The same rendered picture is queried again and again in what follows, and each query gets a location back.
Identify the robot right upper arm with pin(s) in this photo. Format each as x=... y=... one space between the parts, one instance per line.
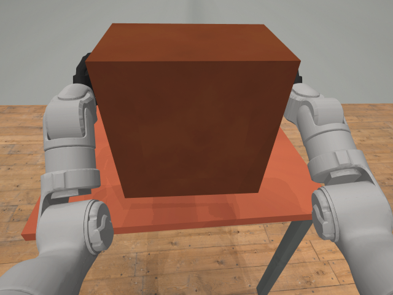
x=355 y=217

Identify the robot left upper arm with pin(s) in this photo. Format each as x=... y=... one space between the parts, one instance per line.
x=70 y=236

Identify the right robot forearm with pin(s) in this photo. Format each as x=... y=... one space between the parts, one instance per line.
x=333 y=156

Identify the left robot hand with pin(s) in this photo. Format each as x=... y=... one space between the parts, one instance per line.
x=82 y=76

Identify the carton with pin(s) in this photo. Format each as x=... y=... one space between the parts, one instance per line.
x=191 y=109

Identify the left robot forearm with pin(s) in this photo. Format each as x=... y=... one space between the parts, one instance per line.
x=69 y=145

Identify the table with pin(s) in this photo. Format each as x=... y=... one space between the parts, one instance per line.
x=284 y=195

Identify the right robot hand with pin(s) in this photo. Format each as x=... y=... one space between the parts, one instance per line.
x=298 y=79

